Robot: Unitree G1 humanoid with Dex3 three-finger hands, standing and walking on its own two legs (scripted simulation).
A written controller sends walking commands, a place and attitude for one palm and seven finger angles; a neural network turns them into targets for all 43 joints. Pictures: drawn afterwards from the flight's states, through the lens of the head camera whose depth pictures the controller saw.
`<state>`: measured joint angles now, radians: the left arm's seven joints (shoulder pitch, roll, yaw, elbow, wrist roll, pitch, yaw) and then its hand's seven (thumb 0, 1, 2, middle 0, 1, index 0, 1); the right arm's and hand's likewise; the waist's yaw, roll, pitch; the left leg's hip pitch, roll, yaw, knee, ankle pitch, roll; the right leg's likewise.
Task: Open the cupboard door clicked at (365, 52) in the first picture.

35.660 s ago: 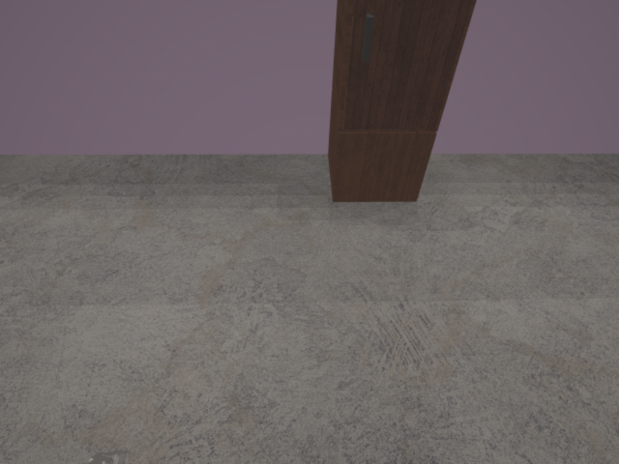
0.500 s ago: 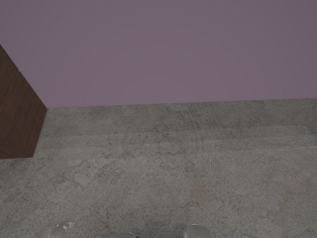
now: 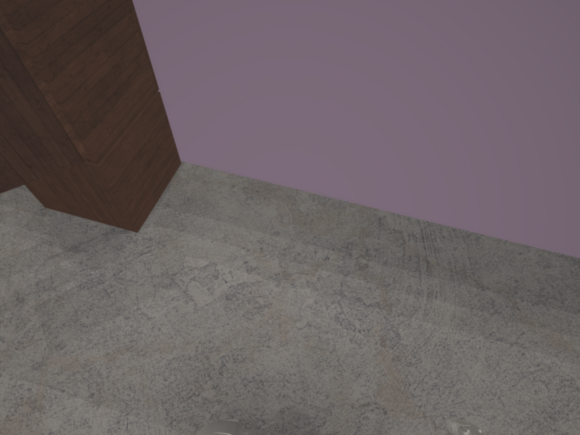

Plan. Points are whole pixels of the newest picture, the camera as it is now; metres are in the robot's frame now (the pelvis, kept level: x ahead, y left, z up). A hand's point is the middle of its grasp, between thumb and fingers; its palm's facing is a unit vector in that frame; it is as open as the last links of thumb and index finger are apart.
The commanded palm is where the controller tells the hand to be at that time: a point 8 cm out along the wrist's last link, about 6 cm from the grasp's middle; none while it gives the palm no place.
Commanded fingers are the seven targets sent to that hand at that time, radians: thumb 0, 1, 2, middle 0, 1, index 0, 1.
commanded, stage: turn to face it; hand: left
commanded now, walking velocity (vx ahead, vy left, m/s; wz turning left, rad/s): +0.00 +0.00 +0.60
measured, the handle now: out of the picture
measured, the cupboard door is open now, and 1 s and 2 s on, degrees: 49 49 49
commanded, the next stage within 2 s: take the last steps up to it in 1.08 s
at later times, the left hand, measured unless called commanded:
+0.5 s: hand out of the picture +0.09 +0.20 -0.14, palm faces +0.26 -0.92 -0.29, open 7.4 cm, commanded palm none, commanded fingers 0.00 0.90 0.90 -0.20 -0.30 -0.20 -0.30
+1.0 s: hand out of the picture -0.07 +0.20 -0.17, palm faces +0.56 -0.79 -0.24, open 7.4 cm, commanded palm none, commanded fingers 0.00 0.90 0.90 -0.20 -0.30 -0.20 -0.30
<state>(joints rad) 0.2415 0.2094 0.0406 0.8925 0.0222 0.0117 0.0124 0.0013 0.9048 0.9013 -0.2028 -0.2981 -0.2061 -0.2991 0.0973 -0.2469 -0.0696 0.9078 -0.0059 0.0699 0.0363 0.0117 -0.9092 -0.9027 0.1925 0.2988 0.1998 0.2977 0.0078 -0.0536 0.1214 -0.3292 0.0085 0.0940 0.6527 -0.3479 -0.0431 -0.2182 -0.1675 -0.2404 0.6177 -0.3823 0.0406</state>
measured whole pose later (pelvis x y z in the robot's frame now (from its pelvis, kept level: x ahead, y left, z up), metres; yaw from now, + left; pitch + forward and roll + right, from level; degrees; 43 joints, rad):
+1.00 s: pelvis +0.01 -0.01 +0.01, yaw +32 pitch +0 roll -1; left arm 0.20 0.28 0.07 0.96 0.02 0.07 0.01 0.01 0.91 0.90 -0.20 -0.30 -0.20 -0.30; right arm 0.10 -0.20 -0.04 0.91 -0.02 0.02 -0.01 0.01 -0.91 -0.90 0.20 0.30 0.20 0.30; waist 0.03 -0.05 0.10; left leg -0.29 0.00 0.03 0.56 -0.28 0.04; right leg -0.45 -0.10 -0.03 1.10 -0.47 0.08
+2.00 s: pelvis +0.08 +0.17 +0.01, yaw +43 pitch -1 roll +1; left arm 0.18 0.20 0.06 1.00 0.03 0.00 -0.01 0.00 0.91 0.90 -0.19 -0.30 -0.20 -0.30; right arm 0.28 -0.18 -0.04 1.03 -0.02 -0.06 -0.01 -0.01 -0.95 -0.90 0.20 0.30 0.21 0.30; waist 0.02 -0.04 0.04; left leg -0.11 -0.05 0.16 0.34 -0.22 0.08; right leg -0.59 -0.12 -0.07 1.07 -0.22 0.02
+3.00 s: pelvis +0.28 +0.38 +0.01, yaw +41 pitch +0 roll +0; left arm 0.17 0.19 0.05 1.02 0.02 0.04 0.02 0.00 0.92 0.90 -0.20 -0.30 -0.20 -0.30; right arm 0.23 -0.14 -0.03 1.07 -0.02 0.01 -0.04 0.01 -0.93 -0.90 0.20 0.30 0.21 0.30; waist 0.00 -0.02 0.07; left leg -0.22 0.02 0.12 0.49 -0.27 0.04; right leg -0.34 -0.04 -0.06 0.70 -0.34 0.01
